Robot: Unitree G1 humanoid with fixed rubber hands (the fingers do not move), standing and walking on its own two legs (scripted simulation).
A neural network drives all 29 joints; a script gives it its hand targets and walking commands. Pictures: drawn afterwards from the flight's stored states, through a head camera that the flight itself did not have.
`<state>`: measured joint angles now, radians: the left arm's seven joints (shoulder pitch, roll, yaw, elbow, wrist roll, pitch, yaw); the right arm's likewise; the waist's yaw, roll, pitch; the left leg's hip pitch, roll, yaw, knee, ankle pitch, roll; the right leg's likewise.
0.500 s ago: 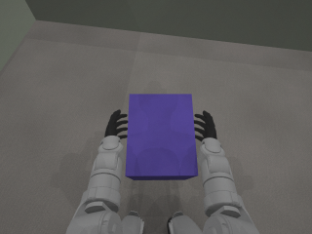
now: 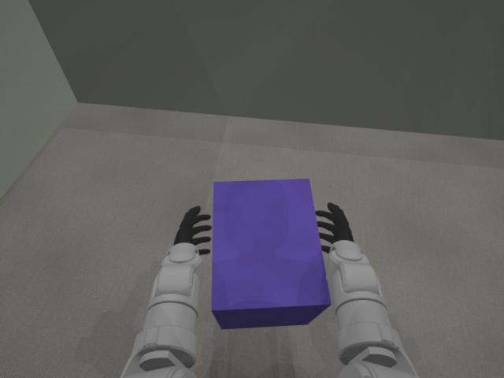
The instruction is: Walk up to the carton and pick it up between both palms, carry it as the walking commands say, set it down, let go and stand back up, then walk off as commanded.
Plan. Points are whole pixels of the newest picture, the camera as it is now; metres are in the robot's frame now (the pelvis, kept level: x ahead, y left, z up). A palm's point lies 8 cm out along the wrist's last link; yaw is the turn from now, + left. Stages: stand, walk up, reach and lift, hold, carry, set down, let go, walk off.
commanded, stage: reach and lift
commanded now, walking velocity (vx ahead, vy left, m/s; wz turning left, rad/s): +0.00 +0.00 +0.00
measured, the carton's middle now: (263, 257) +0.35 -0.02 -0.07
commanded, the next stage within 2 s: hold in 1.58 s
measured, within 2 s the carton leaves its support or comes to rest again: neither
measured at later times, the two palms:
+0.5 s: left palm (177, 238) +0.31 +0.12 +0.07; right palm (352, 237) +0.31 -0.15 +0.07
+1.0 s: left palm (168, 242) +0.31 +0.13 +0.07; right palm (342, 234) +0.31 -0.13 +0.07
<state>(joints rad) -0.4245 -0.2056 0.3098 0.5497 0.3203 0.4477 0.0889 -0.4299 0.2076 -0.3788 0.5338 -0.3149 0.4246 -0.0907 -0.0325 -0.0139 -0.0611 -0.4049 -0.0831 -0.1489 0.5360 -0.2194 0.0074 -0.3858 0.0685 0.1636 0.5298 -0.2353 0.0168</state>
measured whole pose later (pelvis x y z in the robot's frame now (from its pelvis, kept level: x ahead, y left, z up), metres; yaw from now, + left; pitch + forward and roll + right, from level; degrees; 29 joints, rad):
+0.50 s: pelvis +0.00 +0.00 +0.01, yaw +0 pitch -7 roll +0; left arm -0.41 -0.20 0.27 0.45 0.33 0.72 0.07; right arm -0.41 0.20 -0.32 0.45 -0.32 0.69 -0.08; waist -0.04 -0.02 -0.03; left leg -0.10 -0.07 -0.15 0.43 -0.21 0.01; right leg -0.08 0.05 0.15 0.42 -0.22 0.01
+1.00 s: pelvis +0.00 +0.00 +0.01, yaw +0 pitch -8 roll +0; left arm -0.44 -0.21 0.32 0.44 0.35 0.74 0.08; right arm -0.46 0.22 -0.33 0.47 -0.36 0.71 -0.08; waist 0.01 -0.01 0.00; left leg -0.09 -0.07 -0.13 0.43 -0.21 0.01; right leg -0.08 0.06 0.15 0.44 -0.22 0.00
